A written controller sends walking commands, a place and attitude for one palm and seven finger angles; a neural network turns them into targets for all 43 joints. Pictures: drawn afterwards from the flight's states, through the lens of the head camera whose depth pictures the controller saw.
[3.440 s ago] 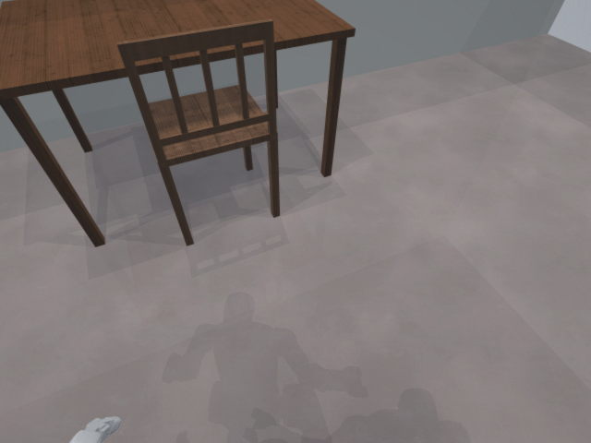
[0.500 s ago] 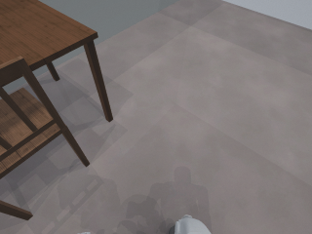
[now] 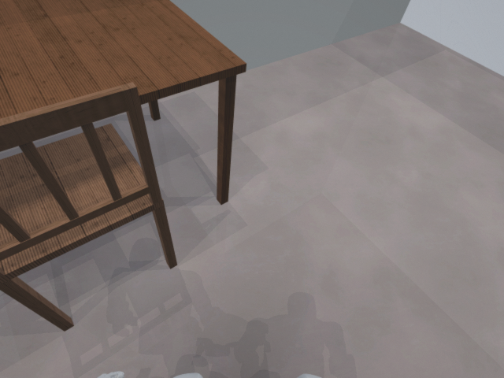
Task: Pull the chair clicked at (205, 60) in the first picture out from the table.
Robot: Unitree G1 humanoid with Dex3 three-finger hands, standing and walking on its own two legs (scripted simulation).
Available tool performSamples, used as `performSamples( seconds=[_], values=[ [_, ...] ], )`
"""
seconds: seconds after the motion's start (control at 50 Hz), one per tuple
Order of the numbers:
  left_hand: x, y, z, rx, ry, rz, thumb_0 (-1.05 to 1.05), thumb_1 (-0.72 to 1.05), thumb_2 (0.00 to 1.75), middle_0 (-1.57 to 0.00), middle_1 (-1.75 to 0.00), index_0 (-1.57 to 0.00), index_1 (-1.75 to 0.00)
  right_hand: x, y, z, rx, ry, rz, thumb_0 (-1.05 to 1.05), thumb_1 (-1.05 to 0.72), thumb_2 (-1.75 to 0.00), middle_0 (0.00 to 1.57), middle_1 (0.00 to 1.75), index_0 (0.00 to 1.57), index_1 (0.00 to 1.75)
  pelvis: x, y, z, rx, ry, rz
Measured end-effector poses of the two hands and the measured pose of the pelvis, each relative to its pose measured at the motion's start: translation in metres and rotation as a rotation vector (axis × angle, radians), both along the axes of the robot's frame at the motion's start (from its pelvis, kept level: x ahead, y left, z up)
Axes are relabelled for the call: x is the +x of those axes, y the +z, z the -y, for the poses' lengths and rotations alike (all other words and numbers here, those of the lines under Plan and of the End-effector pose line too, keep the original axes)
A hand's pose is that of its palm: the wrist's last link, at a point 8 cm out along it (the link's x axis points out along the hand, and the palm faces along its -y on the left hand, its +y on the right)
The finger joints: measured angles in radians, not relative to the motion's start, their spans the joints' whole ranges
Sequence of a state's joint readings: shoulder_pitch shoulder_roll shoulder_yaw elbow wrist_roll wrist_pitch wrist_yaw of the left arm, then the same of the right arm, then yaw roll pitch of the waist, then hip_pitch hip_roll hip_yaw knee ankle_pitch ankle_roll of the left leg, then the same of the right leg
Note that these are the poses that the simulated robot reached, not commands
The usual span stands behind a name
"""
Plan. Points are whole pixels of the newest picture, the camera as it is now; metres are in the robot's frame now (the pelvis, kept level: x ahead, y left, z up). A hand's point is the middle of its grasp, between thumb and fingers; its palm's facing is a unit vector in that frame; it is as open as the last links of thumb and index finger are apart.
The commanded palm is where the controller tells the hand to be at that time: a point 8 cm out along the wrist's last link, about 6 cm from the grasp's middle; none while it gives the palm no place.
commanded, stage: turn to face it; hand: left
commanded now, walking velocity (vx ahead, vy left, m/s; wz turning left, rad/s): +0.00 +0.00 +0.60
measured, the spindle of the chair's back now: (52, 184) +0.48 +0.44 -0.08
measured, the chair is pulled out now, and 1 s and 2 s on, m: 0.00 0.00 0.00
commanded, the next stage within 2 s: take the last steps up to it in 0.92 s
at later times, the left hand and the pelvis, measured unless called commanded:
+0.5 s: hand out of the picture +0.09 +0.19 -0.12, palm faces +0.29 -0.91 -0.28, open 7.4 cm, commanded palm none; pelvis +0.01 -0.04 +0.02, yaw +17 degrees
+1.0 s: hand out of the picture -0.12 +0.10 -0.14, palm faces +0.57 -0.77 -0.27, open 7.4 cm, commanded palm none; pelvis -0.02 -0.08 +0.02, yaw +33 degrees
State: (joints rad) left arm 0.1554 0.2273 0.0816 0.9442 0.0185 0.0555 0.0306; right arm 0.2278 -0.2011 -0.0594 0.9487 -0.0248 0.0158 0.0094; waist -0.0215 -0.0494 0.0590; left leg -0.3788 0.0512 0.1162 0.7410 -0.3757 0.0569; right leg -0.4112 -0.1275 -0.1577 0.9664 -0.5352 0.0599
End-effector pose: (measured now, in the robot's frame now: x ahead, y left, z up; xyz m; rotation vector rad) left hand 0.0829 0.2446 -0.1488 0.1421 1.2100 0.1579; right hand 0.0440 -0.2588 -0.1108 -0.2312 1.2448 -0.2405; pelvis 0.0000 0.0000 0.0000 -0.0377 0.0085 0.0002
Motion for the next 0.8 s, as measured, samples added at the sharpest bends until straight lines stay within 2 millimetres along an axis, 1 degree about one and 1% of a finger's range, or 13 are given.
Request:
performSamples(
  seconds=[0.06,0.12,0.18,0.24,0.3,0.38,0.46,0.52,0.56,0.66,0.74,0.8],
  values=[
    [-0.011,0.010,-0.018,0.017,0.039,-0.033,0.01,0.91,0.90,-0.20,-0.30,-0.20,-0.30,0.009,0.010,-0.009,-0.008,0.037,-0.012,0.00,-0.91,-0.90,0.20,0.29,0.20,0.30,0.003,0.011,-0.006,-0.009,0.033,-0.012],
    [-0.018,0.022,-0.029,0.029,0.074,-0.036,0.01,0.91,0.90,-0.20,-0.30,-0.20,-0.30,0.017,0.016,-0.017,0.001,0.076,-0.034,0.00,-0.91,-0.90,0.20,0.29,0.20,0.30,0.006,0.020,-0.010,-0.012,0.064,-0.022],
    [-0.024,0.031,-0.036,0.043,0.107,-0.034,0.01,0.91,0.90,-0.20,-0.30,-0.20,-0.30,0.027,0.018,-0.022,0.014,0.109,-0.043,0.00,-0.90,-0.90,0.20,0.29,0.20,0.30,0.009,0.025,-0.010,-0.012,0.096,-0.026],
    [-0.026,0.035,-0.038,0.056,0.138,-0.026,0.01,0.91,0.90,-0.20,-0.30,-0.20,-0.30,0.036,0.017,-0.024,0.028,0.138,-0.044,0.00,-0.90,-0.90,0.20,0.30,0.20,0.30,0.011,0.027,-0.008,-0.006,0.132,-0.025],
    [-0.025,0.039,-0.034,0.064,0.164,-0.007,0.01,0.91,0.90,-0.20,-0.30,-0.20,-0.30,0.045,0.014,-0.021,0.040,0.166,-0.044,0.00,-0.90,-0.90,0.20,0.30,0.20,0.30,0.012,0.027,-0.002,0.003,0.169,-0.023],
    [-0.018,0.046,-0.021,0.075,0.190,0.036,0.01,0.91,0.90,-0.20,-0.30,-0.20,-0.30,0.056,0.007,-0.011,0.054,0.201,-0.045,0.00,-0.90,-0.90,0.20,0.30,0.20,0.30,0.012,0.025,0.010,0.018,0.220,-0.019],
    [-0.012,0.054,-0.001,0.094,0.214,0.092,0.01,0.91,0.90,-0.20,-0.30,-0.20,-0.30,0.067,-0.004,0.006,0.071,0.240,-0.048,0.00,-0.90,-0.90,0.20,0.30,0.20,0.30,0.012,0.021,0.029,0.037,0.271,-0.013],
    [-0.015,0.060,0.015,0.123,0.238,0.134,0.01,0.91,0.90,-0.20,-0.30,-0.20,-0.30,0.080,-0.017,0.023,0.091,0.270,-0.042,0.00,-0.90,-0.90,0.20,0.30,0.20,0.30,0.012,0.015,0.047,0.057,0.309,-0.009],
    [-0.025,0.065,0.027,0.143,0.256,0.145,0.01,0.91,0.90,-0.20,-0.30,-0.20,-0.30,0.090,-0.022,0.032,0.100,0.289,-0.037,0.00,-0.90,-0.90,0.20,0.30,0.20,0.30,0.012,0.014,0.057,0.053,0.342,0.005],
    [-0.062,0.078,0.050,0.158,0.339,0.118,0.01,0.91,0.89,-0.20,-0.30,-0.21,-0.30,0.115,-0.015,0.044,0.111,0.370,-0.029,0.00,-0.90,-0.90,0.20,0.29,0.20,0.30,0.012,0.024,0.073,0.088,0.413,0.013],
    [-0.094,0.078,0.066,0.152,0.403,0.078,0.01,0.91,0.89,-0.20,-0.30,-0.21,-0.30,0.128,-0.011,0.046,0.109,0.432,-0.032,0.00,-0.90,-0.90,0.20,0.29,0.20,0.30,0.009,0.028,0.083,0.098,0.464,0.013],
    [-0.122,0.073,0.078,0.137,0.456,0.042,0.01,0.91,0.89,-0.20,-0.30,-0.21,-0.30,0.135,-0.010,0.042,0.099,0.482,-0.049,0.00,-0.90,-0.90,0.19,0.29,0.20,0.30,0.006,0.028,0.086,0.098,0.497,0.012]
  ],
)
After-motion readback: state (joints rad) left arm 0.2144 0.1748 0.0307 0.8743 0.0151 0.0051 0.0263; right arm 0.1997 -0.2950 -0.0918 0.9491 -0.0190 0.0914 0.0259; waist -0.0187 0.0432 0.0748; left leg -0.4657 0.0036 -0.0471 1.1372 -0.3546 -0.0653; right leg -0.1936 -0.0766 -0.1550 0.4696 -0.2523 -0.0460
